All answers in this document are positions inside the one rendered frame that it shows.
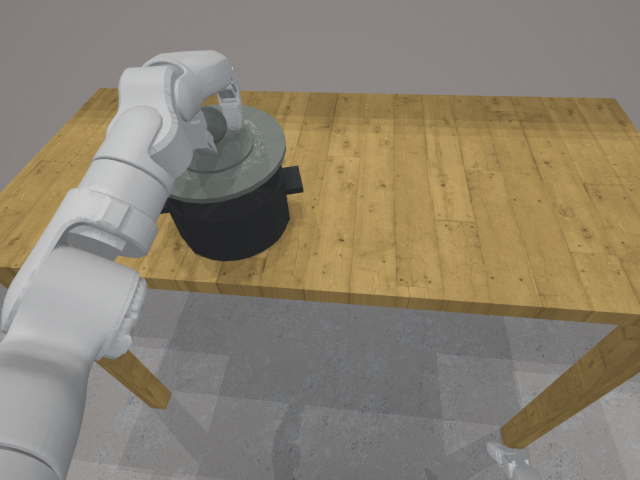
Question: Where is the left robot hand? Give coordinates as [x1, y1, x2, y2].
[142, 50, 242, 155]

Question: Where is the right robot hand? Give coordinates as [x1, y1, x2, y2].
[486, 441, 545, 480]

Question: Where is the left robot forearm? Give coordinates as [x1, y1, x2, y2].
[1, 58, 203, 334]

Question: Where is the pot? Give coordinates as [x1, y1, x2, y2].
[160, 165, 303, 261]

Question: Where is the table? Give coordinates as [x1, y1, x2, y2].
[0, 88, 640, 449]

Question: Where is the knob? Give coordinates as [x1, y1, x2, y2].
[201, 106, 227, 143]

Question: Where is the lid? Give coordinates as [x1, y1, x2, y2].
[170, 104, 286, 204]

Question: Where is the left robot upper arm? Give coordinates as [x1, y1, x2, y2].
[0, 242, 147, 480]

